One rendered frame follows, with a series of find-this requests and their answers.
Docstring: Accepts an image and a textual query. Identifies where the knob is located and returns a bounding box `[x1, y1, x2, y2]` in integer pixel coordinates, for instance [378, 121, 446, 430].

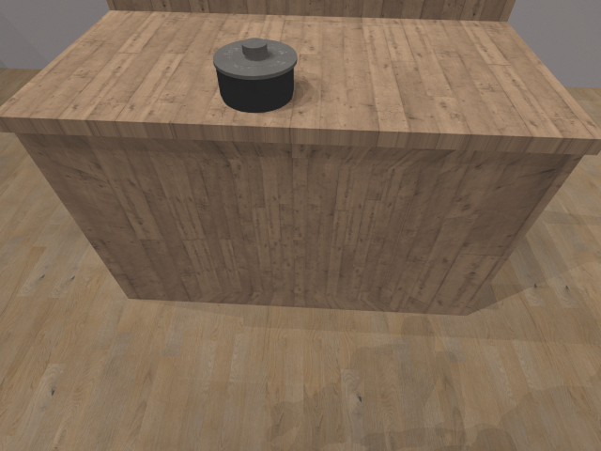
[241, 38, 268, 57]

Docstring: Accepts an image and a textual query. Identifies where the table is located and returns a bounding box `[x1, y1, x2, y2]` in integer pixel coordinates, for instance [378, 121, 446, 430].
[0, 0, 601, 316]

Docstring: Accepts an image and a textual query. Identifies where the pot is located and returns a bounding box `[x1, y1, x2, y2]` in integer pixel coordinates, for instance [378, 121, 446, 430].
[216, 68, 294, 113]

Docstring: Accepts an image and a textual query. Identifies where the lid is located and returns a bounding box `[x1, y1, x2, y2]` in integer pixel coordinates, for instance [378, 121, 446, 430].
[213, 39, 298, 80]

